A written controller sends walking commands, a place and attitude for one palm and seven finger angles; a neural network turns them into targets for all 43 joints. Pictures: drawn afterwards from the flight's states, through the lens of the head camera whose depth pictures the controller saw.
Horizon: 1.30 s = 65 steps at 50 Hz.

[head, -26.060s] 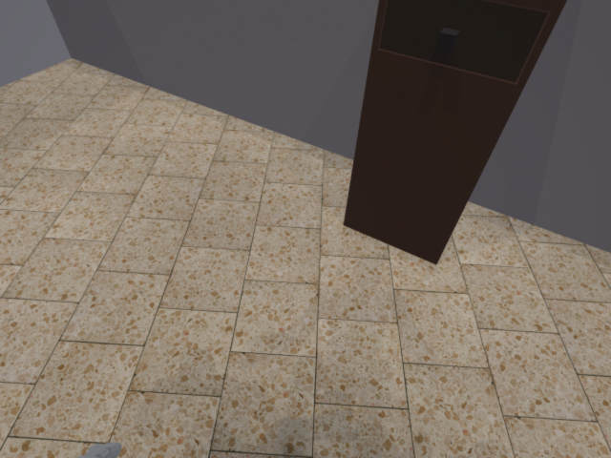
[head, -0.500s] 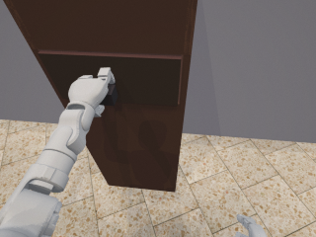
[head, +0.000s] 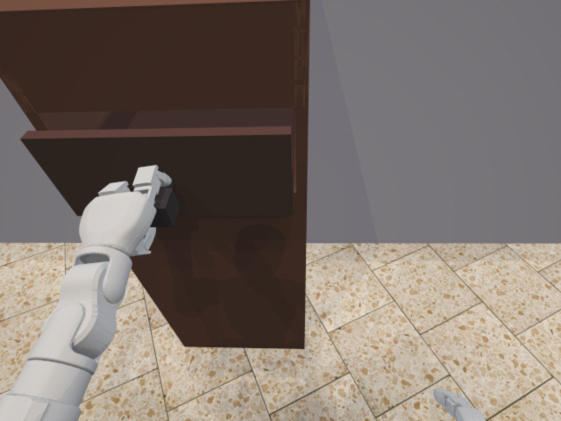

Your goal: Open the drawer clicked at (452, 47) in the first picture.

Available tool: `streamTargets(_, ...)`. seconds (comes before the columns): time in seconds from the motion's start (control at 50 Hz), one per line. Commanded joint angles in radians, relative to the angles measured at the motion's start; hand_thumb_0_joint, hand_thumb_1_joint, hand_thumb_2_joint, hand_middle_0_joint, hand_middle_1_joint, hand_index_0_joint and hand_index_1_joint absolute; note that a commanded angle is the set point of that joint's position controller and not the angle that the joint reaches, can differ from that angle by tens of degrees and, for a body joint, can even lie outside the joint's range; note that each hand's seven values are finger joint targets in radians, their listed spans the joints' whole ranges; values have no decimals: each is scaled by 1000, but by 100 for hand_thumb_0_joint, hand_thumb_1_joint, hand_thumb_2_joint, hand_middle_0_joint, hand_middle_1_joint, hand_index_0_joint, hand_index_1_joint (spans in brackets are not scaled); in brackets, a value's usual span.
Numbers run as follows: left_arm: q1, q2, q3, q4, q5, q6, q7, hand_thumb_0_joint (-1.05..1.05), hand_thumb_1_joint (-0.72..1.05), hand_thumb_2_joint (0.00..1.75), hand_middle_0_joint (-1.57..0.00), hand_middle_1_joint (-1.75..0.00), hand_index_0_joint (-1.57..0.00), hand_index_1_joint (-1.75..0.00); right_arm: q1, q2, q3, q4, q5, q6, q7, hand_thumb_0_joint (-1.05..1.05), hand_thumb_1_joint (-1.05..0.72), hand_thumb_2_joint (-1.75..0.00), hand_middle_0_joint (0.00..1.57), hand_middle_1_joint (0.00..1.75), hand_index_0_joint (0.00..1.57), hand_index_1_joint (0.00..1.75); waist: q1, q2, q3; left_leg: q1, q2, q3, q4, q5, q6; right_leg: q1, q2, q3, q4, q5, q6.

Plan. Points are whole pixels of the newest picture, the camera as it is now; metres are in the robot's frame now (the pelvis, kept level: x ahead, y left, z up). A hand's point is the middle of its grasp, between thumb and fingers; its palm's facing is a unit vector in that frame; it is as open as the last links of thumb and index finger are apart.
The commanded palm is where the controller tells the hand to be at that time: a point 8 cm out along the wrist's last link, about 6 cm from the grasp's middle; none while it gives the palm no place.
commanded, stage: pull the drawer open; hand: left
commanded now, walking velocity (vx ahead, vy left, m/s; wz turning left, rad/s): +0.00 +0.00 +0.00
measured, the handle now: (163, 198) +0.40 +0.21 +0.12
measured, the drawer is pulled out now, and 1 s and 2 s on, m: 0.06 0.27 0.28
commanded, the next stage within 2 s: open the thumb to release the handle in 1.28 s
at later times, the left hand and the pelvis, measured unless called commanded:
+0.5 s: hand (113, 312) +0.23 +0.22 +0.10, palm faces +0.09 -0.14 -0.99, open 9.0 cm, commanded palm +0.18 +0.22 +0.16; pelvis +0.00 +0.00 +0.00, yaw +2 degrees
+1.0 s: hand (80, 396) +0.14 +0.22 +0.10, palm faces +0.07 -0.14 -0.99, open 9.1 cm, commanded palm +0.08 +0.22 +0.16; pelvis -0.01 -0.01 +0.00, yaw -1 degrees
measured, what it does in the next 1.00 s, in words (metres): stands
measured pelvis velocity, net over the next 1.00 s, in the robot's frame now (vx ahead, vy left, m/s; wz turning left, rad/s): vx -0.01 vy -0.01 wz -0.01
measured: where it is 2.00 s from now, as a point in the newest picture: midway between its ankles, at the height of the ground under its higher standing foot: outside the picture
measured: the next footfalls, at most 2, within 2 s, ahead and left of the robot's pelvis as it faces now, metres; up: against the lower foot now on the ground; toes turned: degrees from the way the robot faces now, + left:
none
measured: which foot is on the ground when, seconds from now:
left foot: down 0.00-1.00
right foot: down 0.00-1.00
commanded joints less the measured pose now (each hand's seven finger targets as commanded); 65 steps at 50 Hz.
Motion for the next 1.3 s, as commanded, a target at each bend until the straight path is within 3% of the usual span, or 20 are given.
streamTargets(0.0, -66, 180, 80, -329, 10, 7, 20, 0, 90, 90, -40, -135, -40, -135, -199, -83, -19, -176, -7, -71, 10, 0, -90, -90, 20, 30, 20, 30, 64, 0, -238, 172, 39, -63, -26, 611, -29, 127, -29, -6, -28, 426, 1)
streamTargets(0.12, -6, 153, 62, -459, 14, 28, 23, 0, 90, 90, -40, -135, -40, -135, -229, -78, -8, -167, -14, -75, 18, 0, -90, -90, 20, 30, 20, 30, 54, -26, -208, 210, 44, -68, -24, 629, -42, 108, -26, -16, -36, 413, 1)
streamTargets(0.22, 99, 156, 76, -534, 15, 31, 24, 0, 90, 90, -40, -135, -40, -135, -251, -69, 6, -165, -24, -77, 22, 0, -90, -90, 20, 30, 20, 30, 61, -28, -199, 226, 40, -66, -19, 634, -49, 123, -27, -16, -38, 441, 1)
streamTargets(0.24, 116, 150, 71, -558, 30, 33, 23, 0, 90, 90, -40, -135, -40, -135, -261, -55, 16, -177, -26, -80, 27, 0, -90, -90, 20, 30, 20, 30, 77, -22, -216, 221, 36, -63, -18, 628, -43, 135, -34, -16, -35, 447, 4)
streamTargets(0.3, 160, 125, 52, -577, 36, 29, 24, 0, 90, 90, -40, -135, -40, -135, -275, -50, 23, -174, -32, -77, 27, 0, -90, -90, 20, 30, 20, 30, 73, -18, -157, 209, 38, -62, -28, 589, -47, 107, -28, -19, -42, 411, 2)
streamTargets(0.32, 164, 167, 93, -589, 22, 29, 26, 0, 90, 90, -40, -135, -40, -135, -279, -60, 22, -169, -31, -77, 24, 0, -90, -90, 20, 30, 20, 30, 68, -14, -155, 210, 38, -61, -26, 566, -49, 119, -26, -12, -49, 409, -2)
streamTargets(0.38, 234, 164, 105, -583, 27, 25, 24, 0, 90, 90, -40, -135, -40, -135, -287, -52, 33, -174, -37, -75, 22, 0, -90, -90, 20, 30, 20, 30, 82, -39, -131, 180, 33, -53, -38, 514, -42, 129, -29, -8, -54, 402, 3)
streamTargets(0.44, 258, 165, 108, -636, 27, 28, 29, 0, 90, 90, -40, -135, -40, -135, -297, -47, 43, -189, -39, -79, 21, 0, -90, -90, 20, 30, 20, 30, 92, 1, -159, 178, 33, -51, -40, 467, -40, 147, -36, -6, -55, 376, 1)
streamTargets(0.46, 298, 182, 133, -599, 19, 23, 30, 0, 90, 90, -40, -135, -40, -135, -295, -47, 39, -178, -38, -81, 17, 0, -90, -90, 20, 30, 20, 30, 86, -22, -109, 161, 32, -50, -45, 450, -41, 137, -31, -1, -64, 373, 1)
streamTargets(0.58, 516, 179, 176, -702, -16, 3, 52, 0, 90, 90, -40, -135, -40, -135, -297, -68, 41, -214, -32, -93, 20, 0, -90, -90, 20, 30, 20, 30, 111, -26, -137, 134, 41, -43, -48, 445, -41, 178, -42, 6, -56, 407, 15)
streamTargets(0.62, 625, 223, 237, -709, -43, 9, 67, 0, 90, 90, -40, -135, -40, -135, -310, -81, 43, -227, -21, -100, 19, 0, -90, -90, 20, 30, 20, 30, 115, -24, -116, 113, 45, -36, -40, 407, -43, 182, -44, 20, -59, 418, 17)
streamTargets(0.66, 668, 186, 208, -739, -38, 5, 72, 0, 90, 90, -40, -135, -40, -135, -293, -75, 45, -233, -24, -100, 23, 0, -90, -90, 20, 30, 20, 30, 113, -44, -91, 91, 43, -29, -43, 382, -39, 167, -50, 13, -55, 398, 23)
streamTargets(0.72, 756, 246, 278, -779, -53, 7, 101, 0, 90, 90, -40, -135, -40, -135, -302, -100, 41, -250, -19, -101, 17, 0, -90, -90, 20, 30, 20, 30, 119, -4, -77, 75, 49, -25, -38, 335, -42, 153, -49, 32, -60, 367, 22)
streamTargets(0.76, 793, 191, 232, -798, -41, 1, 107, 0, 90, 90, -40, -135, -40, -135, -286, -89, 39, -255, -22, -105, 24, 0, -90, -90, 20, 30, 20, 30, 117, 4, -51, 71, 47, -22, -33, 328, -39, 116, -51, 26, -59, 329, 23)
streamTargets(0.88, 924, 220, 289, -818, -56, -18, 140, 0, 90, 90, -40, -135, -40, -135, -271, -104, 28, -263, -20, -109, 19, 0, -90, -90, 20, 30, 20, 30, 123, -45, -36, 55, 48, -20, -12, 280, -36, 87, -53, 42, -62, 296, 32)
streamTargets(0.94, 924, 209, 275, -870, -49, -18, 154, 0, 90, 90, -40, -135, -40, -135, -267, -105, 29, -276, -21, -110, 20, 0, -90, -90, 20, 30, 20, 30, 122, 12, -45, 74, 54, -19, -7, 259, -36, 55, -54, 35, -68, 231, 29)
streamTargets(1.06, 965, 202, 283, -854, -55, -40, 170, 0, 90, 90, -40, -135, -40, -135, -260, -99, 27, -274, -26, -116, 14, 0, -90, -90, 20, 30, 20, 30, 117, -61, -5, 73, 52, -21, 10, 230, -31, 26, -59, 49, -83, 214, 36)
streamTargets(1.2, 846, 213, 289, -815, -22, -59, 170, 0, 90, 90, -40, -135, -40, -135, -247, -92, 29, -254, -38, -127, 4, 0, -90, -90, 20, 30, 20, 30, 108, -53, 32, 100, 50, -32, 3, 176, -30, -27, -53, 50, -113, 109, 31)
streamTargets(1.22, 848, 218, 297, -824, -25, -53, 170, 0, 90, 90, -40, -135, -40, -135, -267, -94, 29, -257, -31, -132, 4, 0, -90, -90, 20, 30, 20, 30, 110, 5, 17, 115, 52, -36, 1, 165, -34, -28, -45, 66, -116, 95, 23)
streamTargets(1.28, 833, 206, 275, -813, -23, -58, 160, 0, 90, 90, -40, -135, -40, -135, -239, -85, 30, -247, -39, -136, 3, 0, -90, -90, 20, 30, 20, 30, 111, -54, -1, 112, 51, -38, -3, 207, -33, 3, -51, 35, -105, 148, 29)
